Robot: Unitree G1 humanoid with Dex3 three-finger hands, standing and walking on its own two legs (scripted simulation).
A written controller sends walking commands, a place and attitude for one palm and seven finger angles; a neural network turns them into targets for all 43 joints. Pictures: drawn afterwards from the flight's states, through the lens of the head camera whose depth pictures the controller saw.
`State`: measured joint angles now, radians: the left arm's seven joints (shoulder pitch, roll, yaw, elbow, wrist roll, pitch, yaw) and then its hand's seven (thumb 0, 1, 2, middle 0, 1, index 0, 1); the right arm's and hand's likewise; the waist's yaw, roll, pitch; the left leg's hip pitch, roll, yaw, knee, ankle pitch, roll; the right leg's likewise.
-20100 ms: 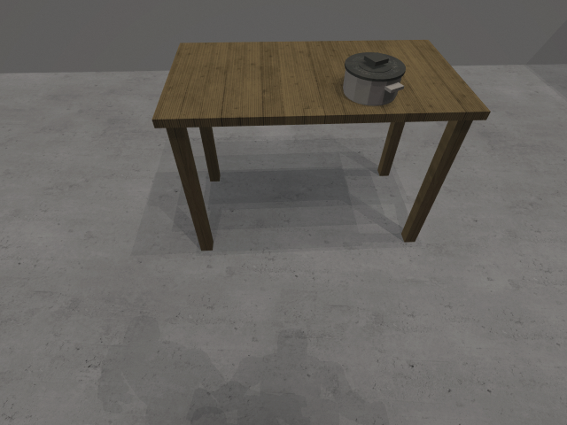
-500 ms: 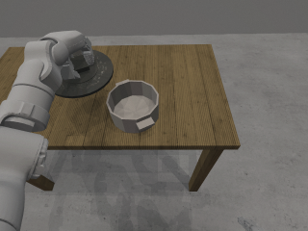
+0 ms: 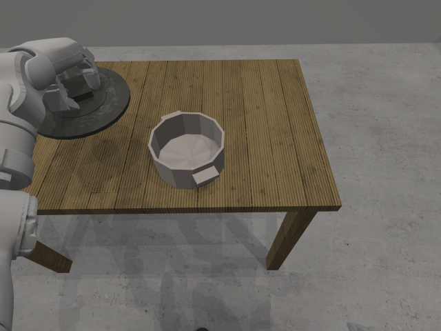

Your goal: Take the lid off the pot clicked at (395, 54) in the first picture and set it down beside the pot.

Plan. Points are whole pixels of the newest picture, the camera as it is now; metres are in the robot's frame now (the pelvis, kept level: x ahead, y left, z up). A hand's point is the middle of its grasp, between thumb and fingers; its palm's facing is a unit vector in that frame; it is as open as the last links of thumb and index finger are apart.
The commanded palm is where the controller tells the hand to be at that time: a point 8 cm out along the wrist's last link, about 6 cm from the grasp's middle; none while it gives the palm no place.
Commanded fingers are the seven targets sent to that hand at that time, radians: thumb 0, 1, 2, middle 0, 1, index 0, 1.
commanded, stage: move the lid sideways beside the pot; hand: left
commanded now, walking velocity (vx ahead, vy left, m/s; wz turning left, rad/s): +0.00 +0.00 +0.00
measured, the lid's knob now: (73, 90) +0.50 +0.26 +0.15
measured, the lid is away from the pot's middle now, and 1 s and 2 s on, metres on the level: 0.19 0.24 0.23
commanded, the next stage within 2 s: lower the lid onto the table in 0.52 s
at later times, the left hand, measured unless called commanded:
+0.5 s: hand (30, 102) +0.45 +0.31 +0.17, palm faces -0.37 -0.06 -0.93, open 8.1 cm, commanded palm +0.47 +0.31 +0.26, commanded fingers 0.00 0.55 1.08 -0.72 -0.99 -0.79 -1.00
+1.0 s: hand (42, 110) +0.45 +0.30 +0.15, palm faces -0.40 -0.08 -0.91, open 8.1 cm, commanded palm +0.48 +0.31 +0.23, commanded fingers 0.00 0.55 1.08 -0.72 -0.99 -0.79 -1.00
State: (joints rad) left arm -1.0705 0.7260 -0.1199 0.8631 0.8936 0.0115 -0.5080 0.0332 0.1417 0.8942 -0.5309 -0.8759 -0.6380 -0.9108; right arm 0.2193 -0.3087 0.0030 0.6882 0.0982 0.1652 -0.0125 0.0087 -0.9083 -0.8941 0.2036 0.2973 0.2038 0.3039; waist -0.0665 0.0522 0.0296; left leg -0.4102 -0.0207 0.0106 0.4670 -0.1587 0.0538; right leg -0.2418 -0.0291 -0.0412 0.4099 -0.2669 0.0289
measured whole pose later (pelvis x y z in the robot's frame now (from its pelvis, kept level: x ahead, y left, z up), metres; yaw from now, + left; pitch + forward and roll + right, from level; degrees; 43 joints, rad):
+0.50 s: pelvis +0.00 +0.00 +0.00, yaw +1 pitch +6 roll -2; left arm -1.07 0.82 -0.11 0.89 0.89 -0.06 -0.55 0.03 0.14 0.90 -0.53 -0.87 -0.64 -0.91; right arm 0.22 -0.32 0.01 0.70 0.10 0.17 -0.03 0.01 -0.91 -0.89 0.20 0.30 0.20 0.30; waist -0.05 0.04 0.05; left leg -0.43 -0.02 0.00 0.49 -0.16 0.06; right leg -0.25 -0.02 -0.06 0.41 -0.26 0.03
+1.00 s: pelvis -0.01 +0.01 +0.00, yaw +0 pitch +7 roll -2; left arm -1.06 0.81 -0.09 0.95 0.91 -0.08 -0.52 0.03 0.15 0.90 -0.53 -0.87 -0.64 -0.91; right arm 0.24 -0.31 0.02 0.69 0.10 0.17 -0.02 0.01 -0.91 -0.89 0.21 0.30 0.21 0.30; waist -0.07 0.04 0.04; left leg -0.47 -0.02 0.01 0.52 -0.17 0.06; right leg -0.29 -0.02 -0.04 0.43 -0.26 0.03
